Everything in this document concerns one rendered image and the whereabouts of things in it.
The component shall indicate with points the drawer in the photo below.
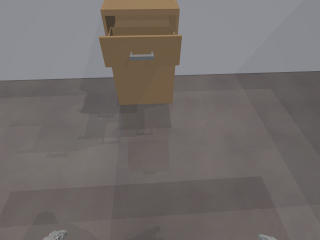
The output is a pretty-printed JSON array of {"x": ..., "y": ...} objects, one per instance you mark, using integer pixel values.
[{"x": 141, "y": 40}]

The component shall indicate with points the robot left hand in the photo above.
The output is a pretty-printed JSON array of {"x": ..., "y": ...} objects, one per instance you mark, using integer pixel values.
[{"x": 57, "y": 235}]

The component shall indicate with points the cabinet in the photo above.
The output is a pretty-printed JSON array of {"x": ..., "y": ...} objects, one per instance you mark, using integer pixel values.
[{"x": 137, "y": 85}]

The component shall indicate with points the handle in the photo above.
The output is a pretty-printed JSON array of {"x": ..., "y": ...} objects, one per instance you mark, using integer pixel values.
[{"x": 141, "y": 57}]

